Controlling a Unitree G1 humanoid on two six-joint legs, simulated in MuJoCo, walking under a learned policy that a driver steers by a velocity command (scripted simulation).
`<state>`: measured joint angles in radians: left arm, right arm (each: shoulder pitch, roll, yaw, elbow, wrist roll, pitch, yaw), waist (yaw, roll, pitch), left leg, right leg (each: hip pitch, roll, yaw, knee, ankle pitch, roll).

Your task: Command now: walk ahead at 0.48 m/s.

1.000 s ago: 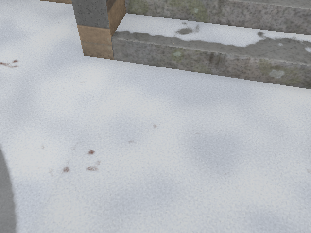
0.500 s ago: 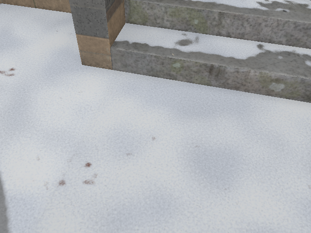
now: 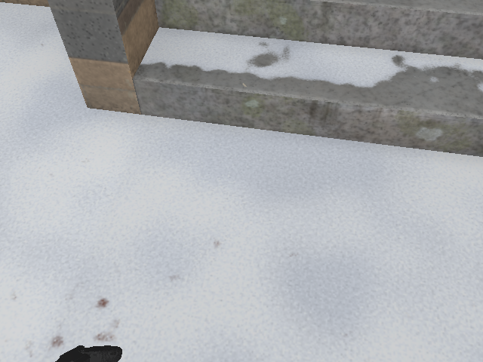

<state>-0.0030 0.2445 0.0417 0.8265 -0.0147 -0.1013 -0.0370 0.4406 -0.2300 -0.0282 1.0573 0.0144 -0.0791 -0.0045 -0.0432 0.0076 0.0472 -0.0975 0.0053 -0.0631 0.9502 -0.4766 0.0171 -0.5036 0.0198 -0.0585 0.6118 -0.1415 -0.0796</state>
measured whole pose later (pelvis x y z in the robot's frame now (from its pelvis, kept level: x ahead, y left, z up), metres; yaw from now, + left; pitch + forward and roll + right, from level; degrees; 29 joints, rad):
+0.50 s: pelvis +0.29 +0.03 +0.01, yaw +0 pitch +3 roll -2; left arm 0.42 0.26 0.05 1.01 -0.01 -0.06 0.00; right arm 0.01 -0.24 -0.03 0.82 0.02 -0.11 0.04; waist 0.07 0.02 0.01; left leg -0.50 0.04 0.03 0.49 -0.03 0.07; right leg 0.07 0.03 -0.03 0.33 -0.43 -0.01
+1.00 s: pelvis +0.56 +0.02 +0.01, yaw -9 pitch +2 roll +2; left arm 0.07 0.24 0.04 0.81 0.04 -0.04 -0.06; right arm 0.33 -0.26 -0.05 0.98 -0.03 -0.10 -0.01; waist -0.05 -0.03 0.02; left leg 0.11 -0.02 0.19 0.22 -0.36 -0.01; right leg -0.58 -0.06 -0.06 0.58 -0.04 -0.08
